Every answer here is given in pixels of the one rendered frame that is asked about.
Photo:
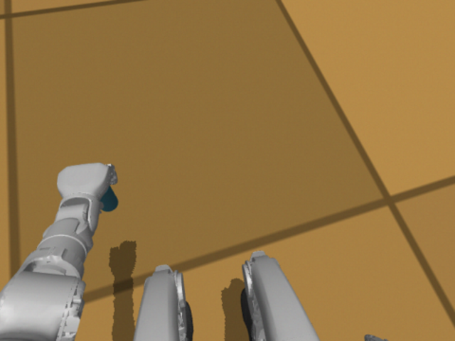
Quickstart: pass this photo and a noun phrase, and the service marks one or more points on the left robot arm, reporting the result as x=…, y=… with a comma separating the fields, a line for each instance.
x=43, y=300

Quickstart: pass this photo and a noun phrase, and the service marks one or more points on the can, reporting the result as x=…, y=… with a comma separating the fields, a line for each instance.
x=109, y=200

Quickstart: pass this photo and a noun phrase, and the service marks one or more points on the left robot hand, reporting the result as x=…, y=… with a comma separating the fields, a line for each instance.
x=90, y=178

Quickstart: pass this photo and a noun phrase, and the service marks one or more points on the right robot foot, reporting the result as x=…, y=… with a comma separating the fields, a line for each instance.
x=246, y=315

